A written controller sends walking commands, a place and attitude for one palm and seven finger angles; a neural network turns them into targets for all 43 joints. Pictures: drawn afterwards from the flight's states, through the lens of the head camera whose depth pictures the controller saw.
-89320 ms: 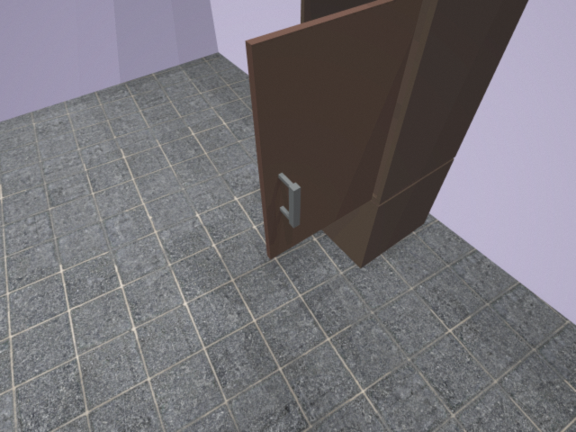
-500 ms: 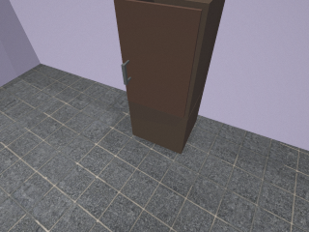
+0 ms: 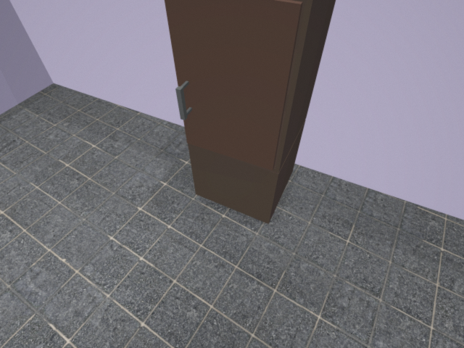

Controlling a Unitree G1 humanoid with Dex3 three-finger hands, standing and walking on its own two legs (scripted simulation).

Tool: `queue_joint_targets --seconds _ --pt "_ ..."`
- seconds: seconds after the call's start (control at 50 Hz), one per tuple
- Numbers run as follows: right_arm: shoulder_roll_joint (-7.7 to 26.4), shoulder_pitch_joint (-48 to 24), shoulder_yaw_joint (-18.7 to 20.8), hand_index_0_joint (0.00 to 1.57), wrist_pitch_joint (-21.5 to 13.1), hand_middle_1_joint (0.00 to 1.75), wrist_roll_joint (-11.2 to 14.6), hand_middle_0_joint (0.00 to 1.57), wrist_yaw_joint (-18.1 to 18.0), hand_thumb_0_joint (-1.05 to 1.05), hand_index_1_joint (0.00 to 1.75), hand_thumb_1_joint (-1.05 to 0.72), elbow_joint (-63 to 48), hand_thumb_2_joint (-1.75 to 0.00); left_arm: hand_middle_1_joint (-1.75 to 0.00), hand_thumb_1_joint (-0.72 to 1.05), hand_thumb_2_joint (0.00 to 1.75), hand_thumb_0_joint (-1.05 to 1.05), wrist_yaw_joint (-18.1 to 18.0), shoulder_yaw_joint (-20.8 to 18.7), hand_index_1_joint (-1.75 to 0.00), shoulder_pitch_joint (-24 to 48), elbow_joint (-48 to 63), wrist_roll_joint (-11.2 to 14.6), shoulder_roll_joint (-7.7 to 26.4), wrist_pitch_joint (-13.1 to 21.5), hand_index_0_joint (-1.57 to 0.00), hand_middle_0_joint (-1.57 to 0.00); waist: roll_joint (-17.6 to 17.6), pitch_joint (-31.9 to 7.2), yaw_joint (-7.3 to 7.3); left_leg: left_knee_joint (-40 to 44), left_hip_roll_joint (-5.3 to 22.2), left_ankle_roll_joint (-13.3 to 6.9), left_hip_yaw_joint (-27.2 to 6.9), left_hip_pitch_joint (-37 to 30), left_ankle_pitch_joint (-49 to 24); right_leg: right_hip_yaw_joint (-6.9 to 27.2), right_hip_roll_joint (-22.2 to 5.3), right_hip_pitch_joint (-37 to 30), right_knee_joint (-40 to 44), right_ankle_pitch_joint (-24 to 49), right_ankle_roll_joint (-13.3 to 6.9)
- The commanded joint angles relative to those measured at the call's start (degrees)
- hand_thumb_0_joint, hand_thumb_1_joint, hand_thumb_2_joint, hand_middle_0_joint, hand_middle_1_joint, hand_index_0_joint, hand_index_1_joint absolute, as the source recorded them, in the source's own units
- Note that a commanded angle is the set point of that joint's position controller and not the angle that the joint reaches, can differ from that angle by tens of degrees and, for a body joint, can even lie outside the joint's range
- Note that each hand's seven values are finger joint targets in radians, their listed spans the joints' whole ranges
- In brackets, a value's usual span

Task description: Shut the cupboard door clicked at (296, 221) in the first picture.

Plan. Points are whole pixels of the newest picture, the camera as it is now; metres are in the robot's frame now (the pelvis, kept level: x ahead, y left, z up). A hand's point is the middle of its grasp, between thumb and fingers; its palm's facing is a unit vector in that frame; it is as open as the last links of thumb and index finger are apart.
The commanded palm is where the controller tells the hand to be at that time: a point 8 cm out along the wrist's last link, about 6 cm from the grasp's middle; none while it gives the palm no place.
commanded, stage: look to check the result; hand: left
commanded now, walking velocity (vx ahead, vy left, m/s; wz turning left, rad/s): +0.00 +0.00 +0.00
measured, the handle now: (184, 100) +0.90 +0.21 -0.11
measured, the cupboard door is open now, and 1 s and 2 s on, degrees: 2 2 2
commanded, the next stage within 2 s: walk to a spot facing it in 0.30 s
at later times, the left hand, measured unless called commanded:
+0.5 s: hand out of the picture +0.02 +0.16 -0.17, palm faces +0.04 -0.98 -0.20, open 7.4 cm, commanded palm none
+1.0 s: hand out of the picture +0.06 +0.23 -0.17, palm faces +0.28 -0.92 -0.26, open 7.4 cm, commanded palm none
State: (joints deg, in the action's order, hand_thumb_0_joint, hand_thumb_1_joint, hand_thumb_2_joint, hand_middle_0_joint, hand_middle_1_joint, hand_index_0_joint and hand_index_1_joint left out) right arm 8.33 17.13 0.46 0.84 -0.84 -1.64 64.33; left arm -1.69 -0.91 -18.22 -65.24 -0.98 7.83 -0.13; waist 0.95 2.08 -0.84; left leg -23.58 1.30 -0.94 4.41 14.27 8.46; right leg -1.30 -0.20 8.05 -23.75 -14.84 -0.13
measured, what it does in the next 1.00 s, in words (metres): lifts its right foot, turning left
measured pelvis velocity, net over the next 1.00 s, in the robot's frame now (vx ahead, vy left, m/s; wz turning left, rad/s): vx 0.01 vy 0.00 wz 0.29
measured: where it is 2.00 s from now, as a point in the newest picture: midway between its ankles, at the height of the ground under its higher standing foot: outside the picture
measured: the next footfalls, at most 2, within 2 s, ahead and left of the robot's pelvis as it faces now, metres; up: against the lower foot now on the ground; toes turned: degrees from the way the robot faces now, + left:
right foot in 1.14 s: +0.09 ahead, -0.15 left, +0.00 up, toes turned +24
left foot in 1.46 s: -0.02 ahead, +0.10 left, +0.00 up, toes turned +40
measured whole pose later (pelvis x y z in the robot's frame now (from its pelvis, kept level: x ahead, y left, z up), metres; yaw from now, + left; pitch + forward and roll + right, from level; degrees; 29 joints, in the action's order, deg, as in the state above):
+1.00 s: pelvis +0.01 +0.00 +0.00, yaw +17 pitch +2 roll -2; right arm 12.3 12.8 2.5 2.0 -2.0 -0.7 54.7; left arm -1.0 -4.6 -7.0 -51.4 -1.4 13.5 -2.4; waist 0.9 5.7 -2.1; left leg -27.0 -2.2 -2.2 -4.3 20.4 8.6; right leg 0.2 -1.8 24.9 -54.8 -24.7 2.8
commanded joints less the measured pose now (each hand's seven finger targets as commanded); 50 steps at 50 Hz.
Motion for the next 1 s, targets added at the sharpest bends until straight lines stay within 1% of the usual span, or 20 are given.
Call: queue_joint_targets --seconds 0.0,0.14,0.4,0.46,0.5,0.56,0.58,0.62,0.64,0.66,0.68,0.7,0.72,0.74,0.76,0.78,0.82,0.84,0.88,0.98 --pt "5.7 2.9 1.1 0.2 -0.9 0.3 0.1 0.2 -0.5 0.0 0.3 -0.9 -1.8 -0.9 -0.3 0.9 0.9 0.0 -0.4 -0.9 -0.3 -3.7 1.3 0.2 6.3 0.9 -0.2 -0.2 -1.1 1.9 0.38 4.2 5.0 -0.5 -6.2 -4.7 -0.8 4.7 -4.8 6.3 6.2 3.0 -2.3" --pt "6.3 1.7 1.0 0.2 -0.8 0.3 0.0 0.2 -0.5 0.0 0.3 -0.9 -1.7 -0.9 -0.3 0.9 0.9 0.0 -0.4 -0.8 -0.3 -3.2 1.1 0.2 6.6 0.8 -0.2 -0.2 -1.0 2.6 0.35 4.4 5.0 -0.4 -6.3 -5.3 -0.5 4.8 -4.8 6.3 6.7 2.6 -2.3" --pt "7.3 -0.5 0.9 0.2 -1.1 0.3 0.0 0.2 -0.6 0.0 0.3 -0.9 -1.8 -0.9 -0.3 0.9 0.9 0.0 -0.3 -1.0 -0.3 -1.8 1.6 0.3 7.7 1.2 -0.2 -0.2 -1.1 0.8 0.44 3.5 5.1 -0.3 -6.2 -7.1 -5.8 4.6 -5.3 3.6 7.1 8.2 -2.1" --pt "6.5 0.0 0.9 0.2 -0.5 0.3 0.2 0.2 -0.4 0.0 0.3 -0.9 -2.6 -0.9 -0.3 0.9 0.9 0.0 -0.6 -1.6 -0.3 -2.3 2.5 0.2 7.6 0.6 -0.2 -0.2 -1.8 1.5 0.74 1.1 4.5 -0.1 -6.6 -4.3 -8.2 2.7 -6.1 2.7 4.0 10.0 -1.9" --pt "6.8 -0.7 1.3 0.2 -0.1 0.3 0.0 0.2 -0.3 0.0 0.3 -0.9 -3.6 -0.9 -0.3 0.9 0.9 0.0 -0.6 -2.4 -0.3 -2.0 3.5 0.2 8.7 0.2 -0.2 -0.2 -1.5 1.5 0.91 -1.3 3.8 -0.1 -6.8 -1.3 -7.8 2.3 -7.4 2.1 2.3 10.4 -2.5" --pt "7.0 -1.5 2.1 0.2 0.4 0.3 0.0 0.2 0.1 0.0 0.3 -0.9 -5.5 -0.9 -0.3 0.9 0.9 0.0 -0.6 -3.8 -0.3 -1.3 5.6 -0.1 10.6 -0.2 -0.2 -0.2 -5.5 0.3 1.1 -8.2 1.5 0.4 -5.6 2.4 -6.5 3.0 -11.2 1.2 1.5 12.6 -5.0" --pt "6.8 -2.0 2.4 0.2 0.7 0.3 -0.1 0.2 0.2 0.0 0.3 -0.9 -6.1 -0.9 -0.3 0.9 0.9 0.0 -0.6 -4.3 -0.3 -0.6 6.5 -0.1 11.2 -0.3 -0.2 -0.2 -7.1 1.2 1.14 -12.1 1.0 0.8 -4.5 3.7 -3.3 3.7 -13.7 2.3 2.2 12.6 -6.4" --pt "6.6 -3.0 2.9 0.2 1.3 0.3 -0.3 0.2 0.5 0.0 0.3 -0.9 -7.8 -0.9 -0.3 0.9 0.9 0.0 -0.7 -4.8 -0.3 1.6 8.6 -0.4 12.0 -0.4 -0.2 -0.2 -9.8 2.3 0.89 -21.1 0.4 1.5 -3.5 7.1 10.2 4.3 -18.1 2.9 2.4 17.5 -9.7" --pt "6.6 -3.4 3.3 0.2 1.6 0.3 -0.3 0.2 0.7 0.0 0.3 -0.9 -8.7 -0.9 -0.3 0.9 0.9 0.0 -0.7 -5.1 -0.3 2.8 9.6 -0.8 12.3 -0.5 -0.2 -0.2 -10.7 3.3 0.72 -23.0 1.0 1.7 -3.1 8.2 15.4 3.7 -19.8 3.4 1.9 19.7 -10.6" --pt "6.7 -3.4 3.4 0.2 1.6 0.3 -0.2 0.2 1.0 0.0 0.3 -0.9 -9.6 -0.9 -0.3 0.9 0.9 0.0 -0.8 -5.3 -0.3 3.8 10.3 -1.0 12.4 -0.6 -0.2 -0.2 -9.6 3.5 0.34 -21.9 1.7 1.7 -3.2 7.9 16.1 2.6 -20.5 3.8 0.1 22.0 -10.5" --pt "6.8 -2.3 3.4 0.2 1.4 0.3 -0.1 0.2 1.2 0.0 0.3 -0.9 -9.7 -0.9 -0.3 0.9 0.9 0.0 -0.7 -5.5 -0.3 5.0 10.9 -0.9 13.0 -0.5 -0.2 -0.2 -8.1 3.5 -0.66 -15.6 2.9 1.5 -4.0 5.8 12.3 0.3 -20.0 4.0 -4.4 23.9 -9.0" --pt "8.1 0.0 3.5 0.2 1.0 0.3 -0.3 0.2 1.3 0.0 0.3 -0.9 -9.6 -0.9 -0.3 0.9 0.9 0.0 -0.5 -5.4 -0.3 4.4 11.6 -0.6 12.9 -0.6 -0.2 -0.2 -2.0 1.3 -1.2 -9.0 3.5 0.3 -5.8 0.3 -2.4 -3.9 -16.3 6.5 -11.5 21.7 -5.3" --pt "11.5 3.1 3.9 0.2 0.4 0.3 -1.0 0.2 1.1 0.0 0.3 -0.9 -9.7 -0.9 -0.3 0.9 0.9 0.0 -0.3 -5.2 -0.3 2.2 12.6 0.0 10.5 -0.9 -0.2 -0.2 11.1 -1.2 -1.69 -2.3 11.5 -4.5 -20.0 -4.1 -23.9 -8.2 -8.1 12.1 -23.1 7.7 -0.1" --pt "14.8 5.4 4.7 0.2 0.6 0.3 -1.4 0.2 0.6 0.0 0.3 -0.9 -9.2 -0.9 -0.3 0.9 0.9 0.0 -0.5 -4.5 -0.3 3.8 14.1 0.2 9.4 -1.2 -0.2 -0.2 16.6 -2.6 -2.86 5.0 18.7 -11.1 -32.0 -5.3 -26.3 -5.4 -2.0 17.1 -34.8 -22.2 1.5" --pt "16.0 6.2 4.8 0.2 0.6 0.3 -1.4 0.2 0.2 0.0 0.3 -0.9 -8.7 -0.9 -0.3 0.9 0.9 0.0 -0.7 -4.5 -0.3 7.0 15.2 -0.2 9.9 -1.8 -0.2 -0.2 13.0 -2.8 -3.29 6.6 19.5 -12.0 -34.6 -4.1 -16.8 1.0 -2.9 19.5 -41.2 -22.1 0.7" --pt "15.7 4.6 4.8 0.2 0.6 0.3 -1.4 0.2 0.0 0.0 0.3 -0.9 -9.7 -0.9 -0.3 0.9 0.9 0.0 -0.5 -4.7 -0.3 8.2 15.6 -0.2 10.1 -1.7 -0.2 -0.2 8.8 -2.8 -2.69 7.2 18.7 -11.6 -33.9 -2.4 -7.5 3.0 -3.5 21.3 -43.4 -18.0 0.9" --pt "14.3 0.4 4.4 0.2 0.0 0.3 -1.4 0.2 -0.2 0.0 0.3 -0.9 -11.3 -0.9 -0.3 0.9 0.9 0.0 0.2 -4.8 -0.3 8.3 15.8 -0.4 9.7 -1.1 -0.2 -0.2 4.3 -2.4 -0.77 6.7 14.0 -9.5 -28.0 -1.7 -4.3 3.2 -3.8 22.2 -41.8 -10.4 1.8" --pt "14.1 -0.5 4.3 0.2 -0.1 0.3 -1.3 0.2 -0.3 0.0 0.3 -0.9 -11.7 -0.9 -0.3 0.9 0.9 0.0 0.4 -4.8 -0.3 7.8 15.8 -0.4 9.5 -1.0 -0.2 -0.2 4.7 -3.5 -0.43 6.3 12.5 -8.9 -26.2 -3.1 -5.9 2.9 -3.5 22.1 -39.9 -8.9 2.2" --pt "14.6 -0.7 4.5 0.2 -0.1 0.3 -1.1 0.2 -0.2 0.0 0.3 -0.9 -12.2 -0.9 -0.3 0.9 0.9 0.0 0.6 -4.7 -0.3 7.8 16.3 -0.3 9.5 -1.0 -0.2 -0.2 4.6 -5.5 -0.51 6.0 11.4 -8.8 -25.5 -4.5 -7.2 2.5 -2.7 20.8 -35.9 -8.8 2.7" --pt "16.0 -1.9 5.6 0.2 0.8 0.3 -1.3 0.2 0.5 0.0 0.3 -0.9 -13.3 -0.9 -0.3 0.9 0.9 0.0 0.6 -4.4 -0.3 8.7 18.2 -0.2 9.8 -1.3 -0.2 -0.2 8.9 -5.7 -0.91 6.1 9.4 -8.3 -27.0 -3.0 -3.2 1.5 -0.5 16.9 -26.0 -10.3 3.0"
